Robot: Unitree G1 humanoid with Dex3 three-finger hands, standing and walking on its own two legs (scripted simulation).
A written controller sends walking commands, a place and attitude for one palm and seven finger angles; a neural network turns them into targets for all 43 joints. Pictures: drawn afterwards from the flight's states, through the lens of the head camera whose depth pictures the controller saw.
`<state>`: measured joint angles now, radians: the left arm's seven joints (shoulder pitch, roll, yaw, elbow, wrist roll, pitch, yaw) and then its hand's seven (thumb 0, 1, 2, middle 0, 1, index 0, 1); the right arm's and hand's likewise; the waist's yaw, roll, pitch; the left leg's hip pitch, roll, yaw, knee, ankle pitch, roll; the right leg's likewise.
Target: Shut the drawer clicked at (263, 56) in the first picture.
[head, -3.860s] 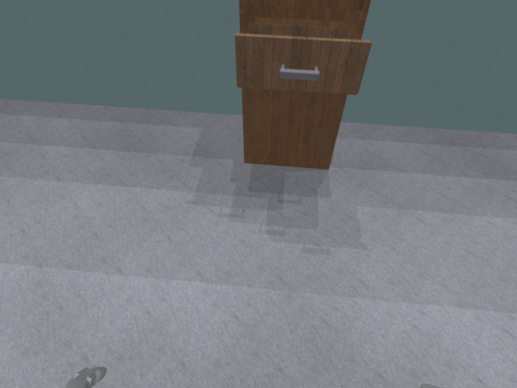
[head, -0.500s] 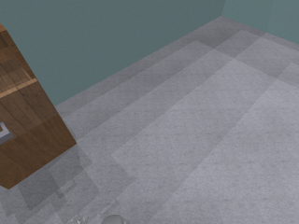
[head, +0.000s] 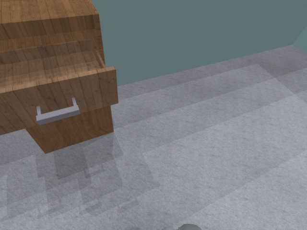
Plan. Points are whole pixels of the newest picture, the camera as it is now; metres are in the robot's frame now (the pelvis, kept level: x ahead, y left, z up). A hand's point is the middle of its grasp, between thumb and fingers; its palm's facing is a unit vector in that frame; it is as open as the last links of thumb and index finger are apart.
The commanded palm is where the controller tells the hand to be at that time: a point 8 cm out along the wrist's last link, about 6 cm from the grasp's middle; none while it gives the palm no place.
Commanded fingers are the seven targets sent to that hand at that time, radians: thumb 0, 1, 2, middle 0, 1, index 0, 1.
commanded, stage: turn to face it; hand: left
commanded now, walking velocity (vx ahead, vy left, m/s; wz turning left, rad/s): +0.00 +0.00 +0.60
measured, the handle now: (58, 109) +0.47 +0.35 -0.05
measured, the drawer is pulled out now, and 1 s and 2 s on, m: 0.28 0.28 0.28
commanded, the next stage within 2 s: take the last steps up to it in 0.64 s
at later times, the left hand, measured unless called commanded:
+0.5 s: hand out of the picture +0.03 +0.14 -0.14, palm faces +0.31 -0.90 -0.31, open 7.3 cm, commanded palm none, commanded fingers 0.00 0.90 0.90 -0.20 -0.30 -0.20 -0.30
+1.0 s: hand out of the picture -0.19 +0.07 -0.19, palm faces +0.55 -0.82 -0.17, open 7.4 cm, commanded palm none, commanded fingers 0.00 0.90 0.90 -0.20 -0.30 -0.20 -0.30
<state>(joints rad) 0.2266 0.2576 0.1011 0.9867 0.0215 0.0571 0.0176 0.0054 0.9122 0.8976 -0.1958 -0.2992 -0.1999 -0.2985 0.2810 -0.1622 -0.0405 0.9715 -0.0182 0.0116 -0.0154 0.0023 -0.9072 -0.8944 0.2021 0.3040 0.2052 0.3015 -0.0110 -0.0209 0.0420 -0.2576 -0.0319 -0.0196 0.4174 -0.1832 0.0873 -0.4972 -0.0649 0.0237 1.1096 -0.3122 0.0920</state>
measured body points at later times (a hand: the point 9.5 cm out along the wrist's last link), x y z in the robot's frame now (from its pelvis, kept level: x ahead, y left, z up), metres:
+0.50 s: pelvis -0.01 -0.08 +0.00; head +0.01 -0.12 +0.44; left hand +0.01 +0.18 -0.12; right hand +0.11 -0.33 -0.17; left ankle -0.04 +0.06 -0.67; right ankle +0.00 -0.17 -0.75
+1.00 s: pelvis -0.03 -0.05 -0.02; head -0.03 -0.02 +0.43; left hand -0.21 +0.11 -0.18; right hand +0.19 -0.19 -0.14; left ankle -0.10 +0.00 -0.75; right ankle +0.00 -0.17 -0.73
